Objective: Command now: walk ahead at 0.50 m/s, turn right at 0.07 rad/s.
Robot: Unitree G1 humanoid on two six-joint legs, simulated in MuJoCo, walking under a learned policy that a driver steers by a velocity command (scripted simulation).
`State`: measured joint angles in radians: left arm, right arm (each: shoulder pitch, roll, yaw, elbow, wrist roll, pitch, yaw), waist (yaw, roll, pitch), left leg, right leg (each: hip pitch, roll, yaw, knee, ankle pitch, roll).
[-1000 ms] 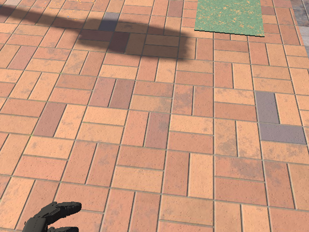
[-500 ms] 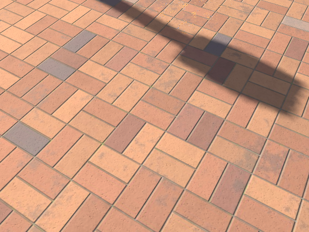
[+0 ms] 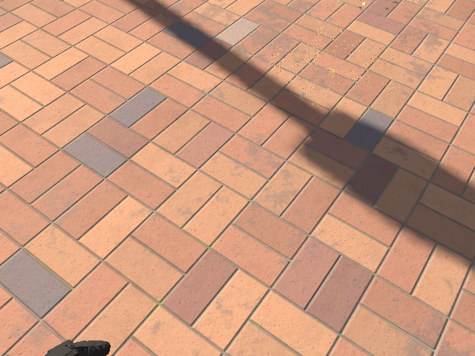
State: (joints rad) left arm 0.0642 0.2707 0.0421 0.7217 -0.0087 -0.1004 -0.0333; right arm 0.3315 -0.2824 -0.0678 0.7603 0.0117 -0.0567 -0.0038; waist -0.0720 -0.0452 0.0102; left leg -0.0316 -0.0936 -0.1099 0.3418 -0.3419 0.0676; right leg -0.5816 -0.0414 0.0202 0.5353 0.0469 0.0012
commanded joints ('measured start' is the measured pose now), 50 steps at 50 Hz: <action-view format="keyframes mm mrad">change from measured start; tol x32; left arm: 1 -81 115 29 -95 -7 -22 -13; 5 341 294 92 -2 9 -12 -12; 30 430 33 15 -67 -22 50 51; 50 -68 61 19 -203 -14 58 -22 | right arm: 1 42 -170 -45 -17 -2 -1 -8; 24 -396 -79 -3 -196 -5 -70 22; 30 42 -262 -67 -103 -32 -68 8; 50 -3 -196 -48 31 15 -25 5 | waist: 1 7 154 24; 6 146 -204 -326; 27 77 -82 -37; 30 32 377 -350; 50 -5 101 66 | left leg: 1 82 325 -113 -6 546 116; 3 64 256 -21 228 873 75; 7 -748 81 -32 978 -127 -44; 27 -294 71 34 67 296 -62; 31 358 515 -665 -12 -113 191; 37 -73 338 -121 -148 253 116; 50 68 371 197 -140 537 77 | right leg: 1 -19 4 -12 -23 -114 -63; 3 263 65 -60 -52 -91 -118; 6 935 -282 784 -233 -393 -357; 13 444 -118 351 -318 -19 -281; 26 478 -93 422 -161 -54 -183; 32 -207 32 159 740 -528 -18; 50 -55 -22 -33 102 -123 -50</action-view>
